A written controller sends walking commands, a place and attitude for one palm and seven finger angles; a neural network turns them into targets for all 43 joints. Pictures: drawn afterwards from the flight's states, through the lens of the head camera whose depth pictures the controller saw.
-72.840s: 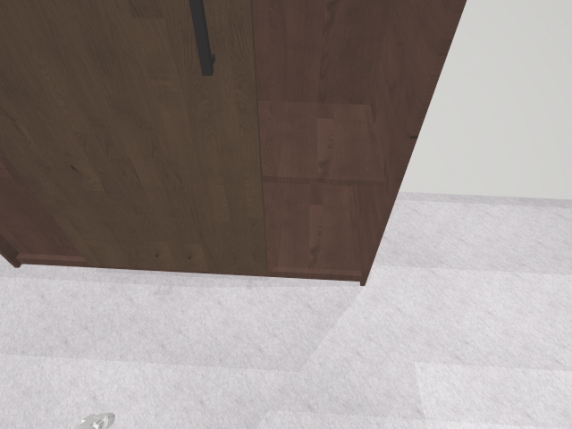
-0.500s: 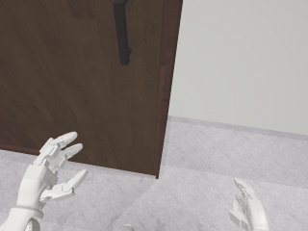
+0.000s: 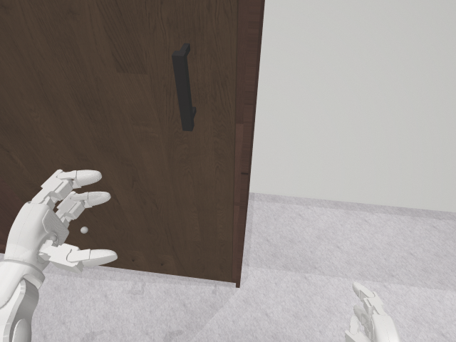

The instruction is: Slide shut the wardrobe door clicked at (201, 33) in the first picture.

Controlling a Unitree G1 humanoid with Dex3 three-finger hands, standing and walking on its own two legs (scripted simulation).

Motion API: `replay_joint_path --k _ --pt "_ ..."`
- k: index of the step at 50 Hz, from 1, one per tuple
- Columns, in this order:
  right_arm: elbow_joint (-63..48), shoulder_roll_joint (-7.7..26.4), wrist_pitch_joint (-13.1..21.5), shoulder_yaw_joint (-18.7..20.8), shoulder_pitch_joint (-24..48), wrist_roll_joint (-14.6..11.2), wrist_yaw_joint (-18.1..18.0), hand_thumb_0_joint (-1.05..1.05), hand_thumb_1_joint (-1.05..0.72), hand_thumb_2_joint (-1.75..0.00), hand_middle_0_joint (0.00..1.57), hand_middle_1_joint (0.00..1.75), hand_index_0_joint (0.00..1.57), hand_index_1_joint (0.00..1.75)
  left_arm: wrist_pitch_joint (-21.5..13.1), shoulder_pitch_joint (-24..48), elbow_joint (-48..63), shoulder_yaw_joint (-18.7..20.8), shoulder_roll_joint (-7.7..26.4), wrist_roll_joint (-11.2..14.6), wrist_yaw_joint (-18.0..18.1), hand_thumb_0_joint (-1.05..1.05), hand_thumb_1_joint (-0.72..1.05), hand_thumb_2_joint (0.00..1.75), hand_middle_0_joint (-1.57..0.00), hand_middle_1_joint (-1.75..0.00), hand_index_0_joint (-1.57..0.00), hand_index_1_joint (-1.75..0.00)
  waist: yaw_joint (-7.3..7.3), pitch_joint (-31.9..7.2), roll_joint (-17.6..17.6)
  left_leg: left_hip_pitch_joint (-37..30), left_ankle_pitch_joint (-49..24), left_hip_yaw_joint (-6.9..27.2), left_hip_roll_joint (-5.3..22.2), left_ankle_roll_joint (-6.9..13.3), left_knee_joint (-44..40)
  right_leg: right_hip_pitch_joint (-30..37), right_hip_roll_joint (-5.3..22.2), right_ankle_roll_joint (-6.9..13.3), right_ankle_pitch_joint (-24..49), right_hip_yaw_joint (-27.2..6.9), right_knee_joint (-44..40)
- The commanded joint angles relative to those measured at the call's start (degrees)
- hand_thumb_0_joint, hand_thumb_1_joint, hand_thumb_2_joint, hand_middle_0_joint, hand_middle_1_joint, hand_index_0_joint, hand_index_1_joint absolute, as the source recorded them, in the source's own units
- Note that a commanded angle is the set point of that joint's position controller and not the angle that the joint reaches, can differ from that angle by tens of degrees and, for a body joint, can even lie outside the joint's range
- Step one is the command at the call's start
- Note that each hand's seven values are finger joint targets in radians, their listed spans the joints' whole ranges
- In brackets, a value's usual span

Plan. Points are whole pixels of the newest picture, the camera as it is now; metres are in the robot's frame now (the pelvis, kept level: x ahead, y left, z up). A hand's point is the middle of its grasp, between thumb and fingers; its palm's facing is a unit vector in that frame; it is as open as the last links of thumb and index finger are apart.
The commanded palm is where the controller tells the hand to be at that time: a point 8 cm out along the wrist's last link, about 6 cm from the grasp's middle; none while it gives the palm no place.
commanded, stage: raise the hand with hooked fingers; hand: left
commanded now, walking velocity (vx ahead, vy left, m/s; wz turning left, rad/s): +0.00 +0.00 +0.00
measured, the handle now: (186, 88) +0.50 +0.13 +0.22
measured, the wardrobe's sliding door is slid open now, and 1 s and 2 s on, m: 0.02 0.02 0.02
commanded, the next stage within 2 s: move the hooked fingers beside the handle in 1.02 s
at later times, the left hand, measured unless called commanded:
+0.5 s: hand (40, 164) +0.27 +0.27 +0.23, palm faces +0.06 -0.99 -0.13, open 14.0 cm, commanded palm +0.24 +0.32 +0.24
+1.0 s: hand (51, 157) +0.28 +0.26 +0.23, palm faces +0.06 -0.99 -0.12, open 14.0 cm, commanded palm +0.24 +0.31 +0.24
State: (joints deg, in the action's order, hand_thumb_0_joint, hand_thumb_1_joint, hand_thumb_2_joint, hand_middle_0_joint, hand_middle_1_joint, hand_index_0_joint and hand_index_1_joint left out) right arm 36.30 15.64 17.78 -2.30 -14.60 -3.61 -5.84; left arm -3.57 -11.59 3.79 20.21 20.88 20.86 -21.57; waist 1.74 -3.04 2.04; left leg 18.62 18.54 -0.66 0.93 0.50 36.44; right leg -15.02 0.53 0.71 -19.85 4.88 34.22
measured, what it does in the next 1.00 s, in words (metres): stands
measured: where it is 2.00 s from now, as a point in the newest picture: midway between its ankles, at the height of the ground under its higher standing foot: outside the picture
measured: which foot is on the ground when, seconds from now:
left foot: down 0.00-1.00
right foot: down 0.00-1.00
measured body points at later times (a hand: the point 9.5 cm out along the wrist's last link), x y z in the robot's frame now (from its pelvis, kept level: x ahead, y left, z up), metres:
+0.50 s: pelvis +0.00 -0.01 +0.01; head -0.03 -0.03 +0.46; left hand +0.26 +0.33 +0.24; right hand +0.20 -0.22 -0.06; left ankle +0.01 +0.11 -0.73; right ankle -0.02 -0.11 -0.73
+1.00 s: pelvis +0.00 -0.01 +0.01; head -0.03 -0.04 +0.46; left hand +0.27 +0.32 +0.24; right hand +0.20 -0.24 -0.05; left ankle +0.01 +0.11 -0.73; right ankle -0.02 -0.11 -0.73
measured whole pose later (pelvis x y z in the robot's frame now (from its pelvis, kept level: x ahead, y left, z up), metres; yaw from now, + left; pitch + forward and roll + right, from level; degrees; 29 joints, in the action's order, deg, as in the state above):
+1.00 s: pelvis +0.00 -0.01 +0.01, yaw +0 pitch -3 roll +0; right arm 35.3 15.9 10.9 -4.7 -11.4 -5.6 -5.9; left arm 16.7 9.4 -2.9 28.7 29.8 19.7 -26.0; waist 2.6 -2.3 3.6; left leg 10.3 14.4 -0.4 1.1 -0.3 27.2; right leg -7.2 -0.1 1.5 -16.3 5.1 26.0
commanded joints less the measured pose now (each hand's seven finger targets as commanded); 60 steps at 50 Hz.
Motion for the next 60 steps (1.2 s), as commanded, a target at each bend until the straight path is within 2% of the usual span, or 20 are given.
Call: replay_joint_path --k 1,4,6,9,10,13,15,19,25,26,28,30,33,36,39,44,47,48,55,60 --pt "-9.22 6.08 3.57 1.77 7.34 -0.59 -0.77 0.0 -0.9 -0.9 0.2 0.3 0.2 0.3 0.11 15.45 11.61 7.28 13.82 1.17 -0.26 0.0 -0.38 0.35 -0.29 -1.12 -0.29 -1.12 0.69 -5.15 4.63 -7.98 -11.62 2.55 -0.49 0.97 -8.11 0.25 -1.25 0.01 13.16 -0.79 -7.3" --pt "-9.44 6.03 2.81 1.41 7.66 -0.65 -0.66 0.0 -0.9 -0.9 0.2 0.3 0.2 0.3 3.1 17.08 10.74 8.35 14.91 1.16 -0.88 0.0 -0.45 0.32 -0.3 -1.17 -0.3 -1.17 1.07 -5.79 3.16 -9.55 -14.26 2.76 -0.56 0.95 -8.95 2.24 -1.43 0.18 16.13 -0.61 -8.0" --pt "-9.78 5.8 2.25 1.08 8.32 -0.83 -0.66 0.0 -0.9 -0.9 0.2 0.3 0.2 0.3 4.84 20.31 11.54 8.62 15.86 1.09 -1.44 0.0 -0.5 0.3 -0.3 -1.2 -0.3 -1.2 1.0 -6.65 3.82 -11.08 -15.06 2.78 -0.56 0.98 -9.38 2.55 -1.39 0.14 16.95 -0.63 -8.49" --pt "-9.48 5.82 1.15 0.65 8.93 -0.95 -0.59 0.0 -0.9 -0.9 0.2 0.3 0.2 0.3 7.01 23.22 9.95 9.8 17.32 1.24 -1.83 0.0 -0.5 0.3 -0.3 -1.2 -0.3 -1.2 0.94 -5.22 2.62 -11.3 -14.96 2.89 -0.64 0.93 -10.27 3.23 -1.54 0.27 17.04 -0.61 -9.72" --pt "-9.6 5.93 0.87 0.6 9.32 -1.06 -0.62 0.0 -0.9 -0.9 0.2 0.3 0.2 0.3 7.71 24.98 10.31 9.71 17.89 0.9 -2.15 0.0 -0.5 0.3 -0.3 -1.2 -0.3 -1.2 0.9 -5.94 3.76 -12.01 -15.4 2.74 -0.67 0.93 -10.38 3.39 -1.49 0.28 17.46 -0.7 -9.84" --pt "-9.55 5.66 -0.04 0.17 9.98 -1.1 -0.68 0.0 -0.9 -0.9 0.2 0.3 0.2 0.3 9.63 27.86 8.73 11.48 20.28 1.06 -2.58 0.0 -0.5 0.3 -0.3 -1.2 -0.3 -1.2 1.34 -5.78 2.9 -12.72 -15.64 2.82 -0.86 1.0 -10.77 4.27 -1.49 0.38 17.76 -1.08 -11.05" --pt "-9.8 5.8 -0.58 0.17 10.51 -1.36 -0.72 0.0 -0.9 -0.9 0.2 0.3 0.2 0.3 10.85 31.18 8.43 11.79 21.33 0.79 -3.2 0.0 -0.5 0.3 -0.3 -1.2 -0.3 -1.2 0.97 -7.06 3.07 -13.51 -16.05 2.86 -1.04 1.08 -11.17 4.6 -1.32 0.34 18.25 -0.95 -11.18" --pt "-9.72 5.83 -1.56 -0.18 11.22 -1.62 -0.69 0.0 -0.9 -0.9 0.2 0.3 0.2 0.3 13.03 35.19 5.68 12.62 23.57 0.68 -4.1 0.0 -0.5 0.3 -0.3 -1.2 -0.3 -1.2 0.92 -6.41 2.55 -13.73 -14.75 2.89 -1.29 1.13 -11.94 4.69 -1.16 0.37 17.04 -1.26 -12.54" --pt "-10.22 6.16 -2.34 -0.26 12.35 -2.04 -0.53 0.0 -0.9 -0.9 0.2 0.3 0.2 0.3 15.66 40.98 4.2 14.6 27.64 0.44 -5.43 0.0 -0.5 0.3 -0.3 -1.2 -0.3 -1.2 1.28 -8.11 4.17 -14.81 -15.19 2.69 -1.52 1.29 -12.15 5.59 -0.69 0.48 17.66 -1.82 -13.09" --pt "-10.14 6.21 -2.44 -0.32 12.3 -2.05 -0.52 0.0 -0.9 -0.9 0.2 0.3 0.2 0.3 16.3 41.65 2.88 14.83 28.03 0.43 -5.65 0.0 -0.5 0.3 -0.3 -1.2 -0.3 -1.2 1.15 -7.87 3.99 -14.83 -15.05 2.72 -1.41 1.26 -12.31 5.32 -0.7 0.44 17.41 -1.64 -13.07" --pt "-10.03 6.42 -2.94 -0.15 11.73 -2.21 -0.09 0.0 -0.9 -0.9 0.2 0.3 0.2 0.3 17.5 37.02 -2.34 13.62 25.7 1.04 -6.39 0.0 -0.5 0.3 -0.3 -1.2 -0.3 -1.2 1.55 -6.06 -0.51 -13.09 -14.77 2.79 -1.28 1.23 -12.14 5.38 -0.7 0.31 17.35 -1.85 -13.48" --pt "-10.4 7.12 -3.3 0.18 11.98 -2.53 0.32 0.0 -0.9 -0.9 0.2 0.3 0.2 0.3 18.41 35.84 -2.87 13.21 25.21 1.09 -7.04 0.0 -0.5 0.3 -0.3 -1.2 -0.3 -1.2 1.45 -6.01 0.5 -12.64 -15.17 2.32 -1.44 1.22 -11.64 4.76 -0.35 0.08 18.91 -2.12 -12.8" --pt "-11.44 6.6 -3.71 0.27 12.69 -2.55 0.62 0.0 -0.9 -0.9 0.2 0.3 0.2 0.3 17.86 37.54 2.87 13.21 26.02 0.91 -6.42 0.0 -0.5 0.3 -0.3 -1.2 -0.3 -1.2 1.63 -8.06 0.99 -13.65 -15.83 2.14 -1.3 1.14 -11.23 5.49 -0.3 0.19 18.63 -2.28 -12.51" --pt "-11.69 6.42 -3.16 0.51 12.88 -2.24 0.26 0.0 -0.9 -0.9 0.2 0.3 0.2 0.3 16.21 39.0 6.62 16.07 27.84 1.15 -5.13 0.0 -0.5 0.3 -0.3 -1.2 -0.3 -1.2 1.58 -10.43 2.25 -15.11 -16.43 1.8 -1.43 1.36 -11.12 6.05 -0.49 0.03 19.25 -2.18 -12.18" --pt "-10.9 6.36 -3.15 0.38 12.45 -1.98 -0.01 0.0 -0.9 -0.9 0.2 0.3 0.2 0.3 15.73 38.41 5.18 16.87 28.26 0.77 -3.87 0.0 -0.5 0.3 -0.3 -1.2 -0.3 -1.2 1.59 -7.45 2.9 -13.94 -15.22 1.7 -1.33 1.34 -11.55 5.06 -0.62 0.09 17.69 -2.23 -12.86" --pt "-10.73 6.26 -3.15 0.35 12.32 -2.25 -0.43 0.0 -0.9 -0.9 0.2 0.3 0.2 0.3 16.79 39.7 5.62 14.11 26.45 -0.26 -3.49 0.0 -0.5 0.3 -0.3 -1.2 -0.3 -1.2 0.87 -7.04 5.59 -14.7 -14.77 1.58 -1.24 1.26 -11.73 4.42 -0.48 0.1 17.13 -2.24 -12.94" --pt "-10.87 6.36 -2.89 0.39 12.3 -2.25 -0.63 0.0 -0.9 -0.9 0.2 0.3 0.2 0.3 16.88 39.12 5.58 14.13 26.35 -0.12 -3.94 0.0 -0.5 0.3 -0.3 -1.2 -0.3 -1.2 0.8 -8.66 3.76 -15.49 -15.09 1.74 -1.29 1.44 -11.55 4.76 -0.53 -0.07 17.85 -2.02 -12.58" --pt "-10.61 6.18 -3.19 0.19 12.02 -2.17 -0.55 0.0 -0.9 -0.9 0.2 0.3 0.2 0.3 16.9 38.48 4.98 13.81 26.14 0.16 -4.18 0.0 -0.5 0.3 -0.3 -1.2 -0.3 -1.2 0.97 -7.56 2.41 -14.91 -15.06 1.9 -1.15 1.32 -11.64 4.95 -0.67 0.03 17.65 -2.0 -13.03" --pt "-10.71 6.6 -3.15 0.33 12.52 -2.21 -0.38 0.0 -0.9 -0.9 0.2 0.3 0.2 0.3 17.11 38.86 3.79 14.91 26.97 0.53 -4.56 0.0 -0.5 0.3 -0.3 -1.2 -0.3 -1.2 0.87 -7.92 1.74 -14.38 -15.37 1.99 -1.33 1.43 -11.2 4.55 -0.54 -0.24 18.64 -1.99 -12.45" --pt "-10.16 6.33 -3.05 0.4 12.4 -2.3 -0.52 0.0 -0.9 -0.9 0.2 0.3 0.2 0.3 16.36 42.0 3.7 12.53 25.21 0.25 -4.32 0.0 -0.5 0.3 -0.3 -1.2 -0.3 -1.2 0.22 -8.5 2.6 -15.55 -15.95 1.88 -1.28 1.44 -10.9 3.99 -0.5 -0.21 19.48 -2.05 -12.33"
